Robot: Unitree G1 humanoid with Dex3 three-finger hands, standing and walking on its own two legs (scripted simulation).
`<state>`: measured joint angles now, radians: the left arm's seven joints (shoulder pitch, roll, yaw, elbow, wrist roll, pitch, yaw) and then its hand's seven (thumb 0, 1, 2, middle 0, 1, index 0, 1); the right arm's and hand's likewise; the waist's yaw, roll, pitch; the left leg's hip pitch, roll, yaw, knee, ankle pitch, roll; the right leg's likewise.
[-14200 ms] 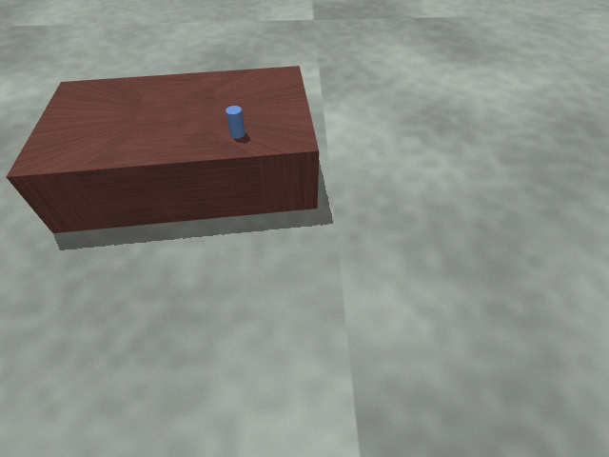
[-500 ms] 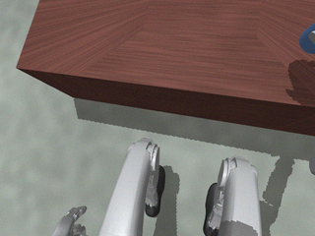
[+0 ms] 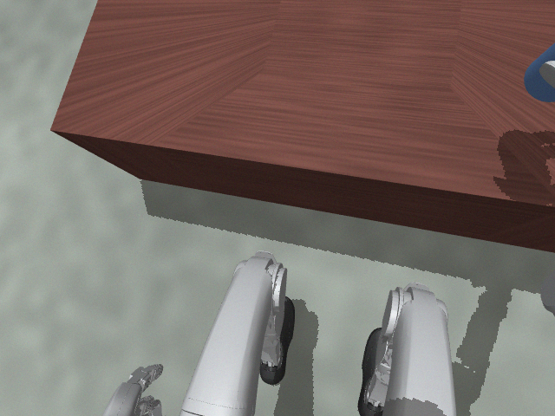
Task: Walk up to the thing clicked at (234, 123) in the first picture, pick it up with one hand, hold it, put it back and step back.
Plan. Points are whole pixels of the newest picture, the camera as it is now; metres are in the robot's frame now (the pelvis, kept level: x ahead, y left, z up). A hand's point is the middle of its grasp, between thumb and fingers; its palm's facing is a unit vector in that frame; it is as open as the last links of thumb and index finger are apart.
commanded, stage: settle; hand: right
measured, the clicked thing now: out of the picture +0.56 -0.24 +0.01
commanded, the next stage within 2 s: lift in 0.42 s
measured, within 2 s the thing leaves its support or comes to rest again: neither
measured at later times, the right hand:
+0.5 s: hand out of the picture +0.57 -0.26 +0.05, palm faces +0.29 +0.96 -0.03, open 9.7 cm
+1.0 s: hand out of the picture +0.54 -0.24 +0.10, palm faces +0.29 +0.96 -0.03, open 9.7 cm
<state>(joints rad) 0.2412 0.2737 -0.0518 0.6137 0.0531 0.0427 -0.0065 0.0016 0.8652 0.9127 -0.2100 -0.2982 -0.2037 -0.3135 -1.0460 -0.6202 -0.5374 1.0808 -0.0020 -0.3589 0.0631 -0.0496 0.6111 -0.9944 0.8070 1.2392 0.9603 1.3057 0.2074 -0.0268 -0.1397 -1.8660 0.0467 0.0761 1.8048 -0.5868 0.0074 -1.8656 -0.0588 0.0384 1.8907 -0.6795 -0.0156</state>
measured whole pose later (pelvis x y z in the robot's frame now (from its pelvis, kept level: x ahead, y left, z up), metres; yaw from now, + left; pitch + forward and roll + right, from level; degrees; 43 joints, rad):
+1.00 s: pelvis +0.01 +0.00 +0.07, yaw -1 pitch +33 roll +4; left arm 0.25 0.25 -0.02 0.64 0.04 0.03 0.01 0.00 0.88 0.90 -0.21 -0.31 -0.22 -0.31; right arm -0.85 -0.47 -0.48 0.92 0.05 -0.34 0.02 -0.06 0.61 -1.00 0.79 1.28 0.95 1.34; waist 0.16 -0.03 -0.16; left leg -1.59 0.03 0.08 1.58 -0.56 0.01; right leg -1.59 -0.06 0.03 1.66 -0.65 -0.01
